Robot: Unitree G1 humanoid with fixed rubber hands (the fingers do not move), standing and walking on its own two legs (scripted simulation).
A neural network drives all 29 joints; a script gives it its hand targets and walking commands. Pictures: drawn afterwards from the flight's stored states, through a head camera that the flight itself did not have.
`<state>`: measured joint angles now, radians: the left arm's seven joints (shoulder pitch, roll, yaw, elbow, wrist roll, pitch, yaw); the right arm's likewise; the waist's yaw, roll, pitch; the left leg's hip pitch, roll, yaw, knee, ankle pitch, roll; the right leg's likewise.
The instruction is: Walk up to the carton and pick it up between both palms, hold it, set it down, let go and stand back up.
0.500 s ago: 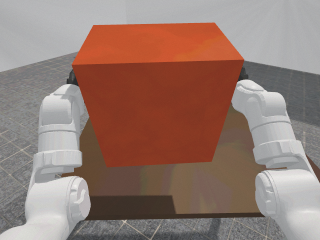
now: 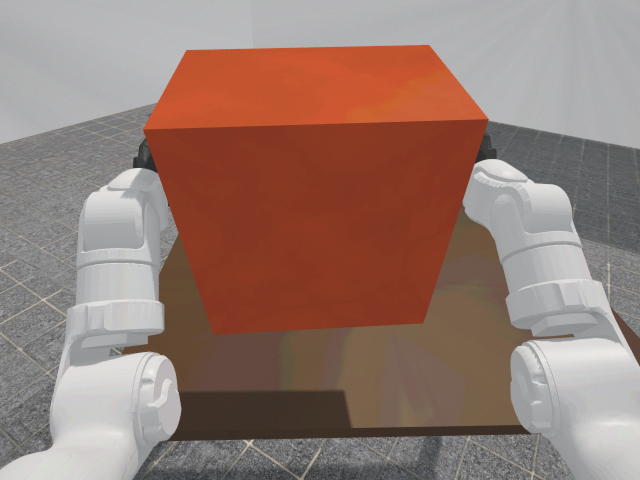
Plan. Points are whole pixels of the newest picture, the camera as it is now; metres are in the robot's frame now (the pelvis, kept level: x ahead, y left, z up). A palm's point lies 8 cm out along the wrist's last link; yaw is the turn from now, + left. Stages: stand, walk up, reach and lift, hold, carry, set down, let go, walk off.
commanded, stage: hold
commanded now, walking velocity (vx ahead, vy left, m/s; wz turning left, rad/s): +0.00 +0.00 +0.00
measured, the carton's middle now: (315, 198) +0.40 +0.00 +0.25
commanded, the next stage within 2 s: set down in 0.50 s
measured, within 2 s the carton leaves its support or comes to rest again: neither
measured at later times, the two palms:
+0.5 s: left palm (152, 185) +0.38 +0.18 +0.27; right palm (474, 175) +0.37 -0.19 +0.29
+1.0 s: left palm (155, 199) +0.39 +0.19 +0.25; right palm (454, 177) +0.41 -0.18 +0.27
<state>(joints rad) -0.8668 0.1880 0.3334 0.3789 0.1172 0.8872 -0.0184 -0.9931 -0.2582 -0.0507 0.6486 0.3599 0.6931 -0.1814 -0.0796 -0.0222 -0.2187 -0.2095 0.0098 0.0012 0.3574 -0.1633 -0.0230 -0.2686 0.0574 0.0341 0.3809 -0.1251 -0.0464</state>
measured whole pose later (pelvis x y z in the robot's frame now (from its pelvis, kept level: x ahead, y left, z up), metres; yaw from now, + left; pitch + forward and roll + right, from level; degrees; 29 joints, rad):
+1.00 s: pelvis +0.00 +0.00 +0.00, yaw +0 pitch +1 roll +1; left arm -0.86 0.12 0.40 0.40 0.14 0.73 -0.01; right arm -1.00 -0.25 -0.08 0.79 0.26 0.38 -0.07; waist -0.04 -0.02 -0.15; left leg -0.21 0.01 0.00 0.35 -0.16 -0.02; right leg -0.27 0.06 0.03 0.37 -0.12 -0.05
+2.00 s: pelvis +0.01 +0.00 +0.00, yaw +0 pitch +1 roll +1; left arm -0.63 0.00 0.31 0.24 0.16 0.69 0.10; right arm -0.84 -0.25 -0.11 0.82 0.24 0.23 0.04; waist 0.00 -0.02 -0.08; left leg -0.18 0.01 0.00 0.32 -0.16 -0.02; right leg -0.24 0.06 0.03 0.35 -0.13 -0.05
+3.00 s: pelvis +0.02 +0.00 +0.00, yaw +0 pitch +2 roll +1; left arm -0.53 -0.11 0.31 0.25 0.16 0.56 0.16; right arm -0.79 -0.26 -0.19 0.93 0.14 0.09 0.15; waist 0.08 -0.01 -0.05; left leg -0.17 0.01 0.00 0.30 -0.16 -0.03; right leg -0.24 0.06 0.03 0.35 -0.14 -0.05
